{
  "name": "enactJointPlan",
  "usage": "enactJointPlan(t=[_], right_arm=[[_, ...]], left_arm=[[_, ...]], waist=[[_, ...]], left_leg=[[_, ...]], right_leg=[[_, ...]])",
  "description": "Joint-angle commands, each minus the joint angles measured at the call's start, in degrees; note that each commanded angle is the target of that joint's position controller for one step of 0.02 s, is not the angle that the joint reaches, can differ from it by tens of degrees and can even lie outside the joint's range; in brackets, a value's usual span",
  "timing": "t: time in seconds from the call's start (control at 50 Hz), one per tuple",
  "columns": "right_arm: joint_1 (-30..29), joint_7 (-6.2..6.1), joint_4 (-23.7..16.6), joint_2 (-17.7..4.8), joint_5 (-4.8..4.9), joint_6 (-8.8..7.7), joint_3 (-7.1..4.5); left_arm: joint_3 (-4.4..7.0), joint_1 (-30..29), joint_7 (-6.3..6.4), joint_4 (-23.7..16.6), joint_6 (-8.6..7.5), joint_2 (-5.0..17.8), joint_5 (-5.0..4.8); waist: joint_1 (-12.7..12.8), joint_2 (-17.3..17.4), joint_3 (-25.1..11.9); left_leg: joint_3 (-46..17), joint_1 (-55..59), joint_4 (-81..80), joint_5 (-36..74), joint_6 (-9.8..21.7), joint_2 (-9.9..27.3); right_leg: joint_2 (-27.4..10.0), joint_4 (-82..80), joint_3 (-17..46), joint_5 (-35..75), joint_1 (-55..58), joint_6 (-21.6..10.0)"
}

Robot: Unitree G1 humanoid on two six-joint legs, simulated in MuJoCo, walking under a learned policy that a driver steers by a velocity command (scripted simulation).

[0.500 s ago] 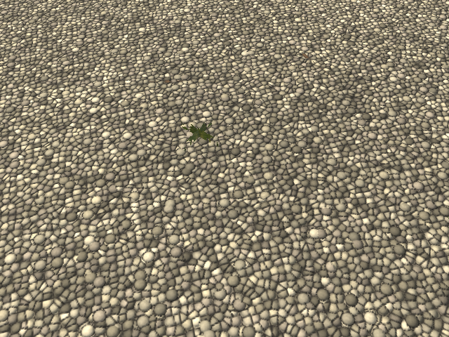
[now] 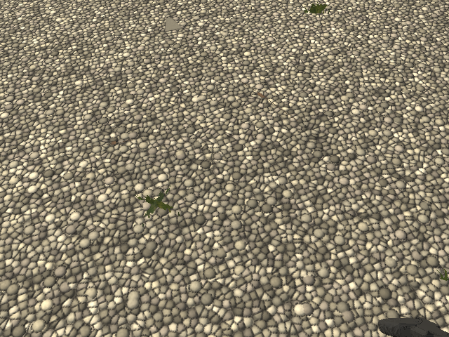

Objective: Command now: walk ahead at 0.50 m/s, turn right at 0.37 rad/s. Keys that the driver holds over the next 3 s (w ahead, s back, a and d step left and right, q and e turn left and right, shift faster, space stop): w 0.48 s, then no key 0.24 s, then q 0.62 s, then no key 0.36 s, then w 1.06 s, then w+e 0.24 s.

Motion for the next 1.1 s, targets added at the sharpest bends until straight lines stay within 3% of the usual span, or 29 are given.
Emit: enactJointPlan(t=[0.02, 0.04, 0.06, 0.08, 0.1, 0.12, 0.16, 0.18, 0.24, 0.3, 0.38, 0.46, 0.5, 0.54, 0.56, 0.58, 0.6, 0.62, 0.64, 0.68, 0.72, 0.78, 0.84, 0.9, 1.0, 1.04, 1.06, 1.08, 1.1], right_arm=[[10.5, -1.07, 0.0, -8.1, 0.02, -1.81, -2.72], [18.5, -1.84, 1.5, -10.5, -0.7, -2.5, -3.47], [24.4, -2.29, 1.6, -16.9, -1.97, -2.47, -4.94], [22.3, -1.63, 2.7, -15.5, -0.61, -1.52, -4.97], [16.6, -1.35, 1.6, -10.8, 0.18, -1.23, -3.98], [13.1, -1.07, 1.2, -7.2, 0.39, -1.38, -3.07], [12.5, -1.22, 2.9, -5.0, 0.36, -1.93, -2.15], [13.4, -1.17, 3.7, -5.6, 0.5, -2.45, -2.22], [16.5, -0.67, 5.9, -6.3, 1.23, -3.7, -2.49], [19.2, -0.69, 7.7, -6.1, 1.32, -3.53, -2.39], [22.4, -0.63, 9.7, -6.9, 1.43, -3.38, -2.51], [25.1, -1.0, 11.5, -7.9, 1.08, -2.92, -2.67], [24.5, -1.35, 12.2, -8.1, 0.84, -2.46, -2.69], [24.2, -1.67, 12.8, -7.4, 1.41, -1.95, -2.33], [23.9, -1.84, 11.1, -5.7, 1.99, -2.18, -1.64], [31.5, -1.93, 10.4, 0.4, 4.03, -1.99, -0.17], [29.3, -2.88, 11.9, -6.4, 2.25, -1.12, -2.21], [25.8, -2.89, 11.1, -5.3, 2.02, -0.96, -2.21], [23.3, -2.76, 11.0, -3.7, 1.6, -0.94, -1.71], [22.7, -2.13, 11.5, -3.2, 0.49, 0.54, -1.81], [23.9, -1.71, 12.5, -1.6, 0.35, 1.81, -1.69], [22.7, -1.96, 13.1, -0.6, 0.48, 3.08, -1.38], [16.1, -2.19, 10.8, -2.1, 0.42, 3.7, -1.55], [12.4, -1.98, 9.1, -2.7, 0.37, 4.09, -1.67], [10.6, -1.81, 7.3, -2.3, 0.65, 4.22, -1.86], [12.1, -1.72, 7.1, -1.8, 0.85, 3.77, -1.91], [13.1, -1.72, 7.1, -2.4, 0.79, 3.26, -2.06], [14.2, -2.05, 7.1, -6.4, 0.23, 2.67, -3.03], [14.9, -2.28, 6.2, -14.2, 0.56, 2.62, -5.08]], left_arm=[[1.76, -2.1, 0.22, -2.5, -1.18, 9.5, 0.13], [1.23, -1.9, -0.17, -2.9, -1.54, 7.9, -0.03], [0.05, 4.8, -0.45, -4.3, -1.68, 2.5, -2.03], [0.19, 6.2, -0.36, -3.4, -1.52, 4.8, -0.69], [0.43, 2.3, -0.3, -3.1, -1.02, 6.1, 0.42], [0.17, -2.3, -0.83, -3.8, -0.99, 5.8, 0.78], [-0.11, -5.0, -1.64, -4.7, -0.3, 4.5, 1.36], [-0.35, -3.4, -1.95, -4.2, 0.2, 3.8, 1.53], [-0.75, -6.2, -2.31, -4.7, 0.74, 3.2, 1.69], [-1.53, -14.4, -2.78, -7.4, 0.64, 2.3, 1.66], [-2.88, -23.0, -3.18, -9.7, 0.24, 0.3, 1.07], [-2.78, -26.5, -2.68, -10.9, 0.01, 1.5, 0.86], [-2.49, -24.7, -2.23, -10.3, -0.4, 2.0, 1.16], [-1.68, -11.9, -1.29, -5.6, -1.76, 3.1, 2.25], [-0.79, -3.3, -0.56, -3.7, -2.46, 6.4, 3.37], [0.8, -0.6, -0.22, -3.3, -1.88, 12.3, 3.11], [0.84, -0.4, -0.52, -2.9, -1.21, 10.4, -0.53], [-0.22, -5.6, -0.52, -3.2, -1.36, 7.1, -0.87], [-1.29, -9.4, -0.48, -3.4, -1.61, 3.2, -0.55], [-2.33, -13.0, 0.12, -2.9, -1.67, 0.4, -0.63], [-2.65, -12.6, 0.15, -2.0, -2.33, 0.9, -0.15], [-2.57, -14.0, 0.3, -1.3, -2.63, 2.3, 0.21], [-1.74, -11.9, 0.85, -0.5, -1.42, 4.4, 0.1], [-1.05, -10.0, 1.45, -0.1, 0.21, 4.9, 0.4], [0.21, -9.6, 2.2, 0.0, 2.08, 6.3, 0.58], [0.78, -10.8, 2.38, -0.2, 2.71, 7.1, 0.27], [1.05, -10.4, 2.39, 0.1, 3.01, 7.2, 0.39], [0.8, -9.1, 2.13, -0.4, 3.25, 5.4, 0.64], [-0.26, -11.0, 2.28, -3.6, 3.54, 1.0, -0.34]], waist=[[-8.5, -4.4, -4.9], [-12.0, -1.6, -10.5], [-10.5, 10.6, -19.5], [-8.6, 12.8, -18.6], [-6.8, 4.6, -8.4], [-6.7, -0.3, -3.6], [-5.1, 2.2, -0.1], [-4.5, 4.6, -1.1], [-4.2, 3.7, -1.0], [-5.7, 3.0, 1.1], [-7.8, 3.2, 1.6], [-8.4, 3.4, 1.9], [-7.0, 3.3, 1.6], [-1.8, 1.0, -5.0], [1.0, -2.5, -12.0], [-1.0, -16.1, -20.3], [-0.4, -9.1, -20.8], [-2.8, -7.3, -13.7], [-3.9, -5.7, -8.2], [-6.9, -6.4, -5.0], [-8.4, -5.7, -6.6], [-9.5, -6.3, -6.4], [-7.3, -8.2, -5.3], [-5.9, -7.0, -4.0], [-4.7, -6.4, -2.7], [-5.9, -5.9, -3.2], [-6.7, -4.3, -3.4], [-6.2, 3.7, -3.7], [-6.2, 16.5, -1.9]], left_leg=[[2.2, 19.3, -6.0, -2.8, 3.5, -3.5], [-3.5, 31.5, -7.2, -5.9, 5.7, 2.4], [-28.7, 47.6, -9.8, -14.5, 12.3, 18.5], [-44.7, 45.2, -18.0, -18.6, 15.0, 22.3], [-37.8, 36.3, -18.7, -24.2, 14.5, 20.5], [-29.5, 29.6, -19.7, -21.4, 13.4, 17.4], [-17.9, 23.1, -22.1, -10.1, 10.2, 11.6], [-15.7, 22.5, -22.2, -4.9, 10.6, 11.4], [-11.3, 23.7, -24.0, 2.5, 12.0, 10.8], [-7.6, 25.2, -26.4, 4.5, 12.3, 9.5], [-3.1, 25.7, -25.8, 9.9, 10.9, 7.7], [-3.5, 30.5, -22.9, 15.3, 10.2, 10.5], [-3.0, 32.8, -18.0, 24.6, 9.2, 11.0], [0.2, 31.6, -1.9, 35.3, 6.5, 7.2], [1.8, 22.1, 11.0, 19.5, 4.7, 4.7], [5.9, 5.3, 32.2, -22.7, 2.1, -4.9], [-1.6, 4.0, 38.4, -29.3, 2.4, -5.2], [-3.8, 2.2, 38.8, -26.9, 2.6, -2.9], [-3.4, 1.2, 35.4, -24.3, 2.5, -1.1], [-2.7, 6.1, 29.2, -20.4, 1.5, 0.7], [-1.9, 11.6, 26.1, -17.4, 0.7, -0.6], [-1.0, 14.3, 18.4, -14.1, 0.2, -0.8], [1.0, 12.3, 14.6, -11.9, 0.7, -0.4], [1.9, 10.5, 13.2, -14.2, 1.2, 0.3], [3.7, 10.3, 7.9, -20.1, 2.6, -0.2], [4.9, 14.4, 0.0, -16.3, 3.6, -1.2], [3.3, 18.1, -6.8, -10.1, 4.5, -1.2], [-6.0, 21.8, -13.9, -3.1, 6.2, 4.4], [-26.5, 26.0, -16.3, 19.6, 14.5, 18.8]], right_leg=[[-13.1, 13.5, 5.0, 50.5, -4.4, -2.6], [-9.8, 26.3, 2.6, 42.3, -10.5, -1.5], [-1.7, 46.3, -3.0, 14.5, -26.0, 1.3], [0.3, 53.2, -3.2, -8.1, -34.3, 1.0], [-3.6, 56.1, -2.2, -3.6, -37.1, 0.7], [-5.7, 53.4, -2.7, 0.4, -36.6, 0.8], [-8.3, 47.8, -3.9, 3.0, -34.0, 1.2], [-8.1, 47.1, -4.6, 3.4, -32.3, 1.7], [-9.3, 44.3, -6.4, 5.9, -35.5, 2.9], [-11.8, 36.1, -9.5, 11.8, -40.2, 4.5], [-11.4, 22.5, -13.1, 18.5, -36.2, 5.2], [-10.1, 16.5, -14.1, 16.9, -33.4, 3.5], [-8.6, 13.7, -14.3, 13.5, -29.7, 1.9], [-6.1, 6.7, -15.1, 19.0, -13.6, -0.5], [-15.5, 8.5, -6.6, 29.8, 0.9, -2.7], [-33.8, 8.3, 15.3, 49.2, 15.4, -12.6], [-32.7, 7.6, 16.5, 60.6, 11.0, -14.2], [-30.0, 7.1, 7.8, 64.1, 5.4, -12.8], [-27.0, 4.6, 3.1, 62.0, -0.4, -10.3], [-22.5, 0.3, -2.4, 55.6, -8.9, -6.7], [-21.2, -0.2, -5.8, 60.5, -12.1, -6.4], [-20.2, -1.1, -10.8, 55.6, -15.5, -5.7], [-20.9, -1.5, -11.6, 46.0, -15.2, -5.8], [-22.9, -1.9, -10.3, 34.0, -14.3, -7.1], [-25.5, 1.4, -9.0, 28.1, -11.5, -7.5], [-24.9, 5.8, -10.6, 27.6, -11.6, -5.3], [-23.5, 9.3, -12.3, 23.7, -13.4, -2.5], [-19.2, 18.7, -16.7, 15.1, -17.6, 1.5], [-6.9, 29.5, -21.0, -8.5, -32.1, 6.2]])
